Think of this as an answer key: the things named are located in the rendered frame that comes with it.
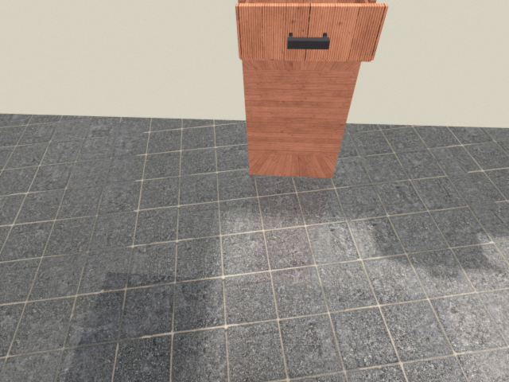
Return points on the drawer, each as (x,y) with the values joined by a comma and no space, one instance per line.
(353,28)

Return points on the cabinet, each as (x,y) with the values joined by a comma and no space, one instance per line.
(296,112)

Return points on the handle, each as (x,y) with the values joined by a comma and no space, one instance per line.
(308,42)

